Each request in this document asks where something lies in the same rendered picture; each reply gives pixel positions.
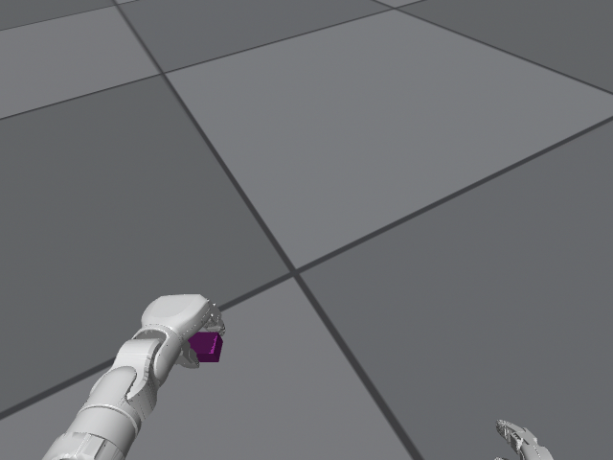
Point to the left robot hand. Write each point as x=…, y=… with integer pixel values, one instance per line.
x=185, y=315

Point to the left robot arm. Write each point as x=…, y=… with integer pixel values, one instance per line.
x=111, y=418

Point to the small box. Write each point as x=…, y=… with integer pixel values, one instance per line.
x=207, y=345

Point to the right robot hand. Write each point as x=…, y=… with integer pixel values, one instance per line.
x=522, y=442

